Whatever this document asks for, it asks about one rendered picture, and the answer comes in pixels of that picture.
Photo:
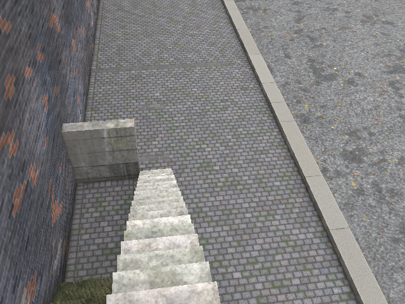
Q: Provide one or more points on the stairs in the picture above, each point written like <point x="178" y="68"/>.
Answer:
<point x="161" y="261"/>

